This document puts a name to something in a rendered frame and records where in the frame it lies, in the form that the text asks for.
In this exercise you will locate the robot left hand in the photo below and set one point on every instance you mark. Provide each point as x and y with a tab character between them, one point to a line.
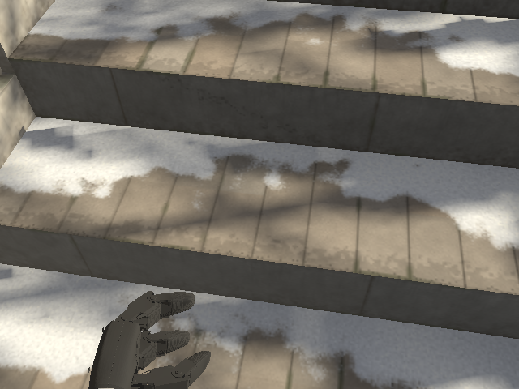
124	349

